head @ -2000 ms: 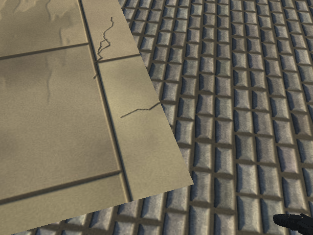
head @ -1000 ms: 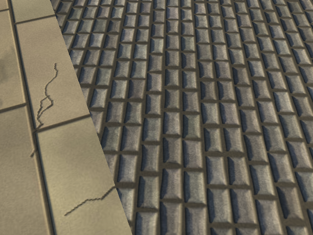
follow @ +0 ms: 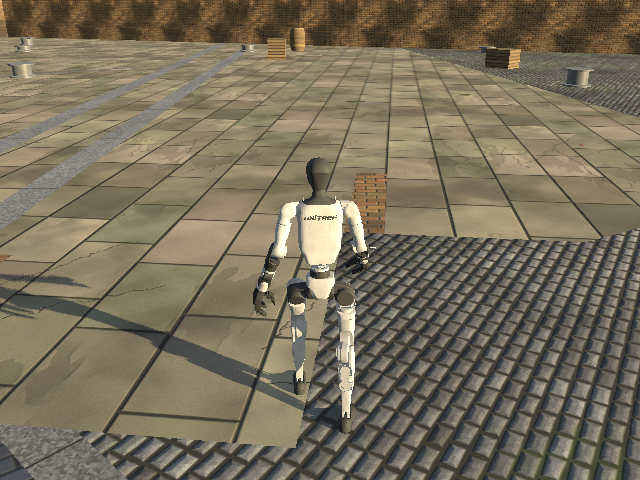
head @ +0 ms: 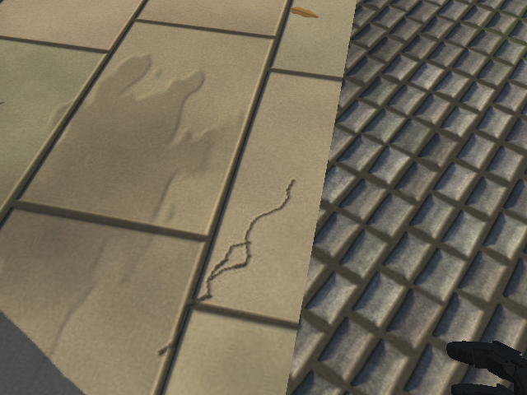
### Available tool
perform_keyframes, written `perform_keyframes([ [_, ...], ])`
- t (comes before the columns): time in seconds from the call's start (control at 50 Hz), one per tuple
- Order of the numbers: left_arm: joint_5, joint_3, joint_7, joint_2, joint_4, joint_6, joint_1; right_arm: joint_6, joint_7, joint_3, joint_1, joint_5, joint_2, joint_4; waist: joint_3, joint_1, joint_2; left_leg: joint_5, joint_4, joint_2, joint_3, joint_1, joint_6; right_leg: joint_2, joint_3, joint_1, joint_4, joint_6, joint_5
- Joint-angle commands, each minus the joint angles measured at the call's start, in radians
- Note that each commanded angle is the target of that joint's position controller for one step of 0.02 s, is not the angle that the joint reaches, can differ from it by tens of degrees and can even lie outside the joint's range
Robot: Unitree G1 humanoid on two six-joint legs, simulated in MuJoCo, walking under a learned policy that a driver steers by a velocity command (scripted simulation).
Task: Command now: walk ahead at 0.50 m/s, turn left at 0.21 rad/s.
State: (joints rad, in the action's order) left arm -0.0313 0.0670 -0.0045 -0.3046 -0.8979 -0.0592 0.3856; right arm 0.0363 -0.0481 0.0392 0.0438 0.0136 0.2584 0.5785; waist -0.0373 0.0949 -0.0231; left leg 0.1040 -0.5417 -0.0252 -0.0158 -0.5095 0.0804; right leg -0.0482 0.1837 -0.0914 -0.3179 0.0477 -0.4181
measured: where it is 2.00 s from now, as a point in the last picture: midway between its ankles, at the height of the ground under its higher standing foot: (443, 227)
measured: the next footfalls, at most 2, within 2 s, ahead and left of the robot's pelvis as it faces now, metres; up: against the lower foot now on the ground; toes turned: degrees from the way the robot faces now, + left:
right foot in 0.54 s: +0.45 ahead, -0.15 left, +0.00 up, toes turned -16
left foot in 1.02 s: +0.78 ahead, -0.07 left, +0.00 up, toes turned -34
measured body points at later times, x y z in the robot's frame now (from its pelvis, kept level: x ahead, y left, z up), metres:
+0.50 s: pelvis +0.27 -0.01 +0.00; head +0.30 -0.03 +0.45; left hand +0.51 +0.18 -0.10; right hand +0.26 -0.30 -0.12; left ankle +0.13 +0.11 -0.72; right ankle +0.41 -0.16 -0.71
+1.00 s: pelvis +0.56 -0.09 +0.01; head +0.58 -0.11 +0.46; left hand +0.74 +0.15 -0.10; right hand +0.66 -0.41 -0.06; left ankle +0.75 -0.04 -0.72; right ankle +0.41 -0.14 -0.72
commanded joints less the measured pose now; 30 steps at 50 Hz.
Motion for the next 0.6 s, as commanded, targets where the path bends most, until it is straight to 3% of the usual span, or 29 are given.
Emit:
perform_keyframes([
  [0.02,0.027,0.011,0.013,-0.138,0.073,-0.008,-0.049,-0.002,0.029,0.103,0.396,-0.007,0.248,0.035,0.267,-0.263,-0.002,-0.083,0.002,-0.093,0.157,0.691,0.106,-0.14,-0.026,0.356,-0.561,-0.102,0.678],
  [0.04,0.035,-0.032,-0.003,-0.014,0.092,-0.028,0.068,0.001,0.032,0.103,0.386,-0.011,0.319,0.036,0.404,-0.163,-0.242,0.096,0.117,-0.358,0.668,0.936,0.277,0.046,-0.119,0.71,-0.896,-0.051,-0.15],
  [0.06,-0.001,-0.005,-0.011,-0.12,0.073,-0.044,-0.013,0.009,0.03,0.081,0.398,-0.011,0.223,0.029,0.417,-0.229,-0.115,0.174,0.191,-0.367,0.716,0.899,0.262,0.023,-0.28,0.792,-1.003,-0.063,-0.18],
  [0.08,-0.029,0.006,-0.014,-0.148,0.112,-0.051,-0.107,0.019,0.029,0.067,0.348,-0.015,0.192,0.042,0.251,-0.222,-0.102,0.104,0.209,-0.331,0.538,0.773,0.217,-0.016,-0.27,0.86,-1.008,-0.073,-0.101],
  [0.1,-0.02,0.002,-0.009,-0.131,0.116,-0.052,-0.138,0.026,0.028,0.059,0.289,-0.012,0.166,0.05,0.169,-0.183,-0.048,0.019,0.23,-0.285,0.415,0.637,0.184,-0.059,-0.258,0.837,-0.946,-0.074,-0.009],
  [0.12,-0.001,0.006,-0.006,-0.125,0.111,-0.046,-0.144,0.032,0.025,0.051,0.237,-0.016,0.135,0.053,0.114,-0.149,-0.047,-0.043,0.263,-0.251,0.33,0.526,0.166,-0.084,-0.257,0.799,-0.89,-0.067,0.051],
  [0.14,0.001,0.008,-0.006,-0.115,0.096,-0.032,-0.107,0.04,0.024,0.045,0.202,-0.024,0.109,0.052,0.097,-0.112,-0.064,-0.074,0.304,-0.228,0.269,0.45,0.154,-0.103,-0.272,0.732,-0.868,-0.061,0.1],
  [0.18,-0.001,0.003,-0.003,-0.071,0.077,-0.003,-0.066,0.062,0.024,0.048,0.181,-0.024,0.103,0.071,0.078,-0.081,-0.056,-0.109,0.369,-0.227,0.197,0.373,0.161,-0.104,-0.276,0.685,-0.84,-0.043,0.145],
  [0.24,0.004,0.002,0.003,-0.052,0.099,0.014,-0.127,0.078,0.035,0.056,0.186,-0.034,0.119,0.108,0.014,-0.082,-0.031,-0.161,0.415,-0.222,0.086,0.355,0.147,-0.096,-0.306,0.764,-0.738,-0.021,0.266],
  [0.34,0.013,-0.011,-0.023,-0.022,0.14,0.002,-0.264,0.075,0.052,0.062,0.209,-0.027,0.148,0.146,-0.03,-0.129,-0.017,-0.178,0.442,-0.189,-0.079,0.388,0.096,-0.064,-0.236,0.741,-0.442,-0.034,0.524],
  [0.44,0.013,-0.016,-0.053,-0.023,0.215,0.003,-0.383,0.041,0.061,0.076,0.279,-0.004,0.18,0.2,-0.063,-0.166,-0.011,-0.284,0.369,-0.25,-0.129,0.582,0.072,-0.043,-0.179,0.804,-0.312,-0.084,0.431],
  [0.5,0.012,0.006,-0.064,-0.065,0.233,0.01,-0.324,0.014,0.075,0.087,0.256,0.002,0.219,0.199,0.014,-0.108,-0.062,-0.731,0.179,-0.255,-0.168,0.643,0.036,0.039,-0.093,0.667,-0.31,-0.14,0.268],
  [0.52,0.01,0.026,-0.062,-0.099,0.215,0.013,-0.222,0.004,0.08,0.088,0.243,0.003,0.226,0.195,0.075,-0.048,-0.068,-0.845,0.028,-0.239,-0.184,0.624,0.017,0.083,-0.07,0.533,-0.302,-0.167,0.239],
  [0.54,0.007,0.058,-0.05,-0.155,0.177,0.016,-0.062,0.0,0.085,0.081,0.232,0.005,0.219,0.189,0.158,0.038,-0.043,-0.787,-0.195,-0.197,-0.207,0.516,-0.02,0.117,-0.086,0.288,-0.238,-0.207,0.293],
  [0.56,0.004,0.087,-0.026,-0.254,0.157,0.027,0.059,0.012,0.086,0.056,0.27,-0.026,0.155,0.167,0.256,0.055,0.134,-0.309,-0.525,-0.131,-0.209,0.247,-0.068,-0.065,-0.379,-0.011,-0.229,-0.279,0.344],
  [0.58,0.0,0.088,-0.029,-0.299,0.19,0.017,0.003,0.046,0.067,0.021,0.332,-0.03,0.051,0.121,0.381,-0.047,0.311,0.475,-0.856,0.102,-0.033,-0.155,-0.126,-0.282,-0.978,-0.297,-0.057,-0.497,0.13],
  [0.6,0.007,0.063,-0.033,-0.211,0.2,0.009,0.017,0.085,0.048,0.039,0.223,0.007,0.15,0.115,0.389,0.031,0.158,0.449,-0.891,0.044,0.136,-0.263,-0.092,-0.276,-0.978,-0.303,0.025,-0.451,0.065],
])
Velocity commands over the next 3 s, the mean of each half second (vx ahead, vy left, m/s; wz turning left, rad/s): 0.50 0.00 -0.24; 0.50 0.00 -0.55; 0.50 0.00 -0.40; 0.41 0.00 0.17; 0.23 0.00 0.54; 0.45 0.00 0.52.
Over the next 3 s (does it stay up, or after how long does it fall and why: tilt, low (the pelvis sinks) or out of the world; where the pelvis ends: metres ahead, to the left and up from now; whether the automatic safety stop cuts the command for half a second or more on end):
stays up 1.29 -0.47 -0.01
